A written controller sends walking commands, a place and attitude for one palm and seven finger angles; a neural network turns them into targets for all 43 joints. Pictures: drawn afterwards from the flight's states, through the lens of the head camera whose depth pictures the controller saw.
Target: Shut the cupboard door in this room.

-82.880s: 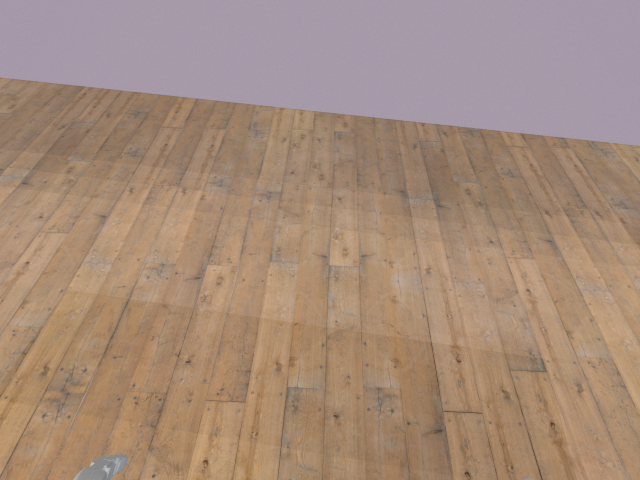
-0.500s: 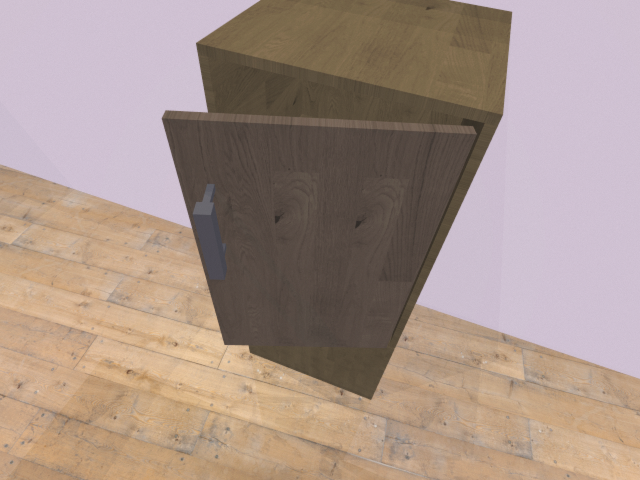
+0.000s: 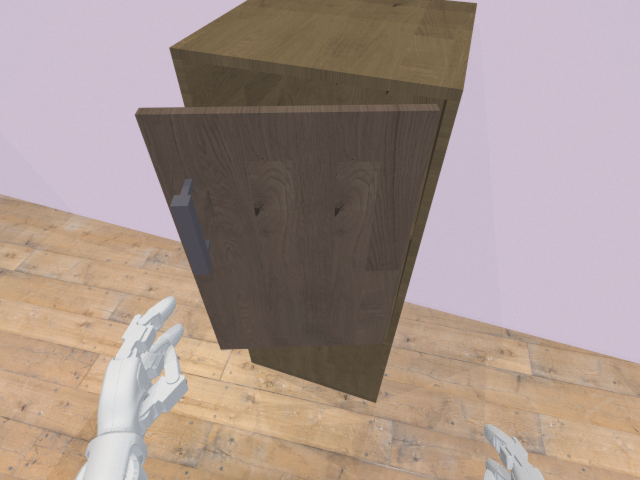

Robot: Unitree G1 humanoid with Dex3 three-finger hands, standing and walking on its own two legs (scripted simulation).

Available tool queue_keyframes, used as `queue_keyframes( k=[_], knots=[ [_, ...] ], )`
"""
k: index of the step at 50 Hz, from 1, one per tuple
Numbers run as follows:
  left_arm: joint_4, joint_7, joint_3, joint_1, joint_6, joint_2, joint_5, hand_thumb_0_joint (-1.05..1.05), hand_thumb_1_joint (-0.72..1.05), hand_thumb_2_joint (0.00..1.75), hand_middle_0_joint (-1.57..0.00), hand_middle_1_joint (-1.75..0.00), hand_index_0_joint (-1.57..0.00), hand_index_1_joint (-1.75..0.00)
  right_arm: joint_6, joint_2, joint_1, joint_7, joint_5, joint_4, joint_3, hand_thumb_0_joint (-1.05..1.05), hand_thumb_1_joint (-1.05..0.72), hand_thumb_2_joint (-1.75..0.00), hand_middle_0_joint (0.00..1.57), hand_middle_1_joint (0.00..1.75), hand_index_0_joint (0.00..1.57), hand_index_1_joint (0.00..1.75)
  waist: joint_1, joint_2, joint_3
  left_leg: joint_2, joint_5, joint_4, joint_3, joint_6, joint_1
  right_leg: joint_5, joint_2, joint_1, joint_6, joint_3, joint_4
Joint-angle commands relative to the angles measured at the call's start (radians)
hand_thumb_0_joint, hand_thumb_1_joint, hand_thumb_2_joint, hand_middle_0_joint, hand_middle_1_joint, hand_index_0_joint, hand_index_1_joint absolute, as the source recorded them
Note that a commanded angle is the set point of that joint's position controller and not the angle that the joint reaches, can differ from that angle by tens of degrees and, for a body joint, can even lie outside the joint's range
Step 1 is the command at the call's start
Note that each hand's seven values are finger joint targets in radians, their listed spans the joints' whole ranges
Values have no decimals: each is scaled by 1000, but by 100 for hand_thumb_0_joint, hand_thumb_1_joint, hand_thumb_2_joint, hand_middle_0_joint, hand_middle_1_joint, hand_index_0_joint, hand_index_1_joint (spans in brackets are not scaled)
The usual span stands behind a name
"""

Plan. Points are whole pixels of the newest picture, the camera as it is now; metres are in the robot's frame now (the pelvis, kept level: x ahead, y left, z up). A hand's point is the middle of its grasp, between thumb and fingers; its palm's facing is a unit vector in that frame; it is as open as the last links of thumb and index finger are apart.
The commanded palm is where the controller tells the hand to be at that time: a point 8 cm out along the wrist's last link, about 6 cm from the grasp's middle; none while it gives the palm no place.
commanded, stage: raise the hand and make a fist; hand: left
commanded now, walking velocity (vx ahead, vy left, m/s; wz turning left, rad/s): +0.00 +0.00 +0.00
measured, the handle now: (195, 227) +0.46 +0.19 +0.07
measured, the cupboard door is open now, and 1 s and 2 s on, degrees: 21 21 21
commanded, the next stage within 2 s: bring the fist close to the handle in 1.68 s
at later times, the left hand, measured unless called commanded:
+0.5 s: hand (208, 406) +0.22 +0.14 +0.00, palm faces -0.06 -1.00 -0.03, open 4.6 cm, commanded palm +0.17 +0.22 +0.01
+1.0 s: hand (148, 380) +0.22 +0.20 +0.06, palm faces +0.09 -0.99 -0.05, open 3.1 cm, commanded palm +0.20 +0.24 +0.06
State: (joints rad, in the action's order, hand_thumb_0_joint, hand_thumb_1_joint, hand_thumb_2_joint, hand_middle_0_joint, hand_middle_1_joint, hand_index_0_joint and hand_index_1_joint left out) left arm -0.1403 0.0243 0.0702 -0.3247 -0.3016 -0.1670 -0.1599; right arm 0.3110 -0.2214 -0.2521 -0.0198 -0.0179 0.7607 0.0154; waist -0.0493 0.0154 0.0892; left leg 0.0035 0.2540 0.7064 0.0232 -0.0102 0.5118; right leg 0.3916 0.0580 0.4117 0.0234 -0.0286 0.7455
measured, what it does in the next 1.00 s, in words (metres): stands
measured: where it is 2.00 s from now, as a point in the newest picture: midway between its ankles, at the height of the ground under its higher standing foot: outside the picture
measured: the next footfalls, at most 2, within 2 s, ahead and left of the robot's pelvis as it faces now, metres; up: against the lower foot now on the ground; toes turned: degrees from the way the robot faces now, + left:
none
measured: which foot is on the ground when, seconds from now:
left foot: down 0.00-1.00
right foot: down 0.00-1.00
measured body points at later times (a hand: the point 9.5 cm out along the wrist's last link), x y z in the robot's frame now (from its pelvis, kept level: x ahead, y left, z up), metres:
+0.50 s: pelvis +0.01 -0.04 -0.06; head +0.06 -0.05 +0.38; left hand +0.22 +0.20 +0.01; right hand +0.21 -0.25 -0.15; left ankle +0.07 +0.11 -0.71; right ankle -0.01 -0.14 -0.71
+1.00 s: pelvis +0.01 +0.00 -0.04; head +0.04 +0.01 +0.41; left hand +0.21 +0.25 +0.07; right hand +0.21 -0.22 -0.09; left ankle +0.07 +0.11 -0.71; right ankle +0.00 -0.14 -0.71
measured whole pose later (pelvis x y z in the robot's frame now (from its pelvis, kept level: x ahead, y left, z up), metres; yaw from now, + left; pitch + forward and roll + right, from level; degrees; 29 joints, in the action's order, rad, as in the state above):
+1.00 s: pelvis +0.01 +0.00 -0.04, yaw +0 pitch +8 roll -3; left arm 0.22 -0.14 0.17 -0.46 -0.31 -0.25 -0.28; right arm 0.19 -0.20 -0.23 -0.06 -0.03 0.50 -0.02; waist 0.01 0.03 0.12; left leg -0.03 0.42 1.01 -0.02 0.00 0.74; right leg 0.52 0.01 0.59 0.02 -0.05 0.96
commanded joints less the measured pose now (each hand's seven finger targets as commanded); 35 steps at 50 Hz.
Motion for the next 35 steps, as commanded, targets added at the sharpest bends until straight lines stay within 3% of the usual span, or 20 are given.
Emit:
queue_keyframes(
  k=[1,2,5,6,7,10,11,13,15,16,19,21,23,24,26,27,28,32,33,35],
  knots=[
    [-103,-245,132,-380,-312,-66,-90,0,90,90,-42,-54,-42,-54,17,-133,144,41,15,-222,84,0,-90,-90,20,30,20,30,140,-250,-52,9,118,117,-24,52,190,157,-59,294,-60,-55,56],
    [-85,-281,150,-390,-325,-78,-109,0,90,90,-44,-56,-44,-56,5,-140,165,43,12,-279,87,0,-90,-90,20,30,20,30,149,-196,-13,22,137,146,-7,43,216,158,-51,281,-61,-39,83],
    [118,-300,192,-288,-266,-152,-126,0,90,90,-49,-62,-49,-62,-19,-137,208,29,-10,-390,78,0,-90,-90,20,30,20,30,160,27,78,31,214,174,13,19,219,231,-44,296,-58,10,109],
    [214,-279,219,-233,-252,-197,-129,0,90,90,-51,-64,-51,-64,-23,-134,197,19,-9,-400,81,0,-90,-90,20,30,20,30,149,57,111,23,244,185,3,14,227,259,-49,312,-55,26,116],
    [317,-262,190,-186,-252,-184,-131,0,90,90,-53,-66,-53,-66,-19,-129,195,12,-9,-422,74,0,-90,-90,20,30,20,30,132,115,151,20,251,212,1,6,218,278,-44,328,-53,63,110],
    [643,-196,156,-2,-344,-209,-114,0,90,90,-58,-72,-58,-72,5,-110,133,-9,2,-399,62,0,-90,-90,20,30,20,30,59,202,253,0,162,299,-37,-15,146,166,-61,388,-55,74,149],
    [725,-190,129,70,-382,-216,-112,0,90,90,-60,-74,-60,-74,15,-114,113,-19,8,-378,56,0,-90,-90,20,30,20,30,22,171,253,-6,151,336,-49,-21,160,150,-71,427,-51,77,168],
    [677,-218,46,28,-416,-143,-114,0,90,90,-64,-78,-64,-78,30,-117,101,-34,2,-335,50,0,-90,-90,20,30,20,30,-7,126,208,-16,123,385,-63,-25,186,118,-79,475,-53,74,185],
    [611,-273,31,14,-408,-147,-134,0,90,90,-68,-82,-68,-82,39,-129,81,-49,0,-320,47,0,-90,-90,20,30,20,30,-30,75,177,-23,123,419,-67,-27,231,98,-78,474,-42,82,176],
    [551,-302,42,-4,-376,-157,-140,0,90,90,-69,-84,-69,-84,39,-131,82,-60,-5,-312,45,0,-90,-90,20,30,20,30,-31,61,164,-22,110,431,-67,-28,248,70,-76,461,-38,91,170],
    [346,-370,127,-144,-172,-189,-158,0,90,90,-75,-90,-75,-90,-2,-127,87,-74,-27,-331,53,0,-90,-90,20,30,20,30,20,-100,170,-16,106,404,-51,-20,322,64,-41,348,-3,145,90],
    [264,-383,217,-269,-2,-224,-174,0,90,90,-79,-94,-79,-94,-45,-114,116,-77,-42,-369,56,0,-90,-90,20,30,20,30,97,-129,216,1,63,360,-42,-17,312,-18,-18,207,16,175,59],
    [362,-358,277,-252,89,-242,-204,0,90,90,-82,-98,-82,-98,-78,-96,129,-80,-42,-405,52,0,-90,-90,20,30,20,30,123,-133,270,10,8,325,-38,-9,268,-194,14,91,46,182,58],
    [412,-328,312,-236,95,-244,-215,0,90,90,-84,-100,-84,-100,-85,-86,127,-80,-36,-406,50,0,-90,-90,20,30,20,30,129,-137,292,9,-27,316,-41,-6,241,-319,22,51,61,177,73],
    [454,-260,367,-233,52,-252,-214,0,90,90,-88,-104,-88,-104,-93,-72,114,-79,-23,-389,48,0,-90,-90,20,30,20,30,140,-155,299,2,-89,296,-48,-3,205,-516,4,18,60,126,121],
    [494,-242,322,-227,8,-209,-206,0,90,90,-90,-106,-90,-106,-86,-66,99,-74,-16,-391,47,0,-90,-90,20,30,20,30,127,-126,278,1,-122,278,-44,-2,179,-589,-4,38,46,92,141],
    [521,-228,307,-208,-45,-206,-198,0,90,90,-92,-108,-92,-108,-77,-67,80,-69,-12,-382,49,0,-90,-90,20,30,20,30,118,-91,272,1,-146,264,-40,0,146,-590,-18,72,33,63,158],
    [500,-250,151,-144,-206,-132,-161,0,90,90,-99,-116,-99,-116,-46,-98,53,-55,-2,-343,44,0,-90,-90,20,30,20,30,54,-4,192,-7,-127,267,-54,-7,98,-356,-60,258,-4,0,189],
    [474,-268,115,-140,-221,-109,-164,0,90,90,-101,-118,-101,-118,-39,-108,49,-55,-5,-340,45,0,-90,-90,20,30,20,30,37,-14,175,-9,-95,267,-59,-9,96,-287,-65,296,-8,-6,181],
    [440,-302,90,-148,-214,-108,-170,0,90,90,-104,-122,-104,-122,-29,-126,45,-58,-12,-346,47,0,-90,-90,20,30,20,30,41,8,166,-11,-23,243,-64,-9,106,-135,-75,315,-26,-11,155]
  ],
)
